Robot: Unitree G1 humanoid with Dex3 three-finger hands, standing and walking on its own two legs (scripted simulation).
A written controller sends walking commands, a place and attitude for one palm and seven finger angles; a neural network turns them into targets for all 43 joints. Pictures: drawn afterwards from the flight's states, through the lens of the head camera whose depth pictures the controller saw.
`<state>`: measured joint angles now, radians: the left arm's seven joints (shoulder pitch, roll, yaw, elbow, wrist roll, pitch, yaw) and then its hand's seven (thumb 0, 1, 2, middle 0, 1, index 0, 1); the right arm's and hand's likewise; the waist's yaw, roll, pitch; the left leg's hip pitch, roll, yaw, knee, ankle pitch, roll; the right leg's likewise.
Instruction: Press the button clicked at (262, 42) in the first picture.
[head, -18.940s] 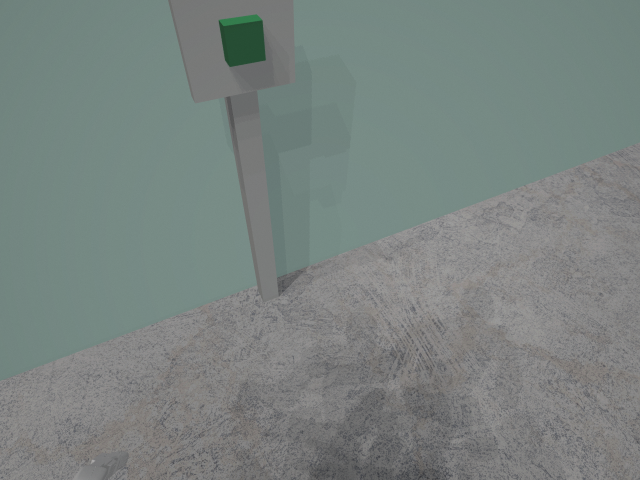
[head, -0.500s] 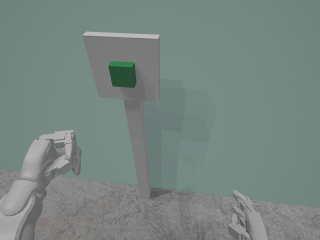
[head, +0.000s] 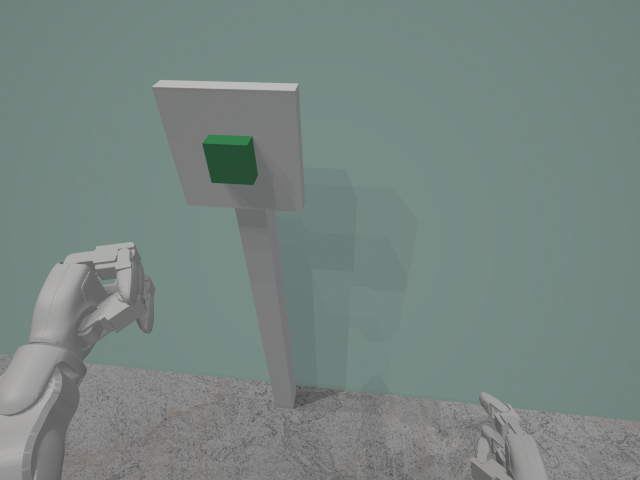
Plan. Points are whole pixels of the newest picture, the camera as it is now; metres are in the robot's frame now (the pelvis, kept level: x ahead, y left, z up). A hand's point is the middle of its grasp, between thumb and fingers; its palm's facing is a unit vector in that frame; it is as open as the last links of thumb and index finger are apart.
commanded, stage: aim a knuckle at the button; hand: left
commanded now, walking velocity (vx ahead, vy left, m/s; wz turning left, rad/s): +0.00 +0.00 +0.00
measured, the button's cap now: (232, 159) +0.53 +0.20 +0.17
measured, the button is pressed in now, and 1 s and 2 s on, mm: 0 0 0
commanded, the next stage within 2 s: press the button with the knuckle in 2.00 s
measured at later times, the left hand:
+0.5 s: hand (184, 267) +0.31 +0.20 +0.15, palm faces +0.02 -1.00 -0.04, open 3.1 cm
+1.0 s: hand (208, 232) +0.36 +0.19 +0.16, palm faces +0.02 -1.00 -0.01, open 3.1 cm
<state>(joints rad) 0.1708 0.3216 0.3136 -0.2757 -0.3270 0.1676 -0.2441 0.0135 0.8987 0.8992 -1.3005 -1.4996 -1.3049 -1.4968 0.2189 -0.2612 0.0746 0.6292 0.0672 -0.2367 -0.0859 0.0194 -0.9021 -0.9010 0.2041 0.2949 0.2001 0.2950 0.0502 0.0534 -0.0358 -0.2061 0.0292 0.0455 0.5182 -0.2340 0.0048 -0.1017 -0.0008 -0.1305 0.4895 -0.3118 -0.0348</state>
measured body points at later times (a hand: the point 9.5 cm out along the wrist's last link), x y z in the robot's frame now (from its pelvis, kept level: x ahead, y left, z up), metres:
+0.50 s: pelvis +0.00 -0.01 +0.00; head -0.02 -0.03 +0.45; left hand +0.30 +0.26 +0.16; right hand +0.18 -0.24 -0.08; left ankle +0.03 +0.12 -0.74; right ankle -0.02 -0.09 -0.74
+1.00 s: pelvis +0.01 +0.01 +0.00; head +0.00 +0.00 +0.45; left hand +0.35 +0.24 +0.16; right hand +0.17 -0.23 -0.08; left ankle +0.03 +0.12 -0.74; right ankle -0.02 -0.09 -0.74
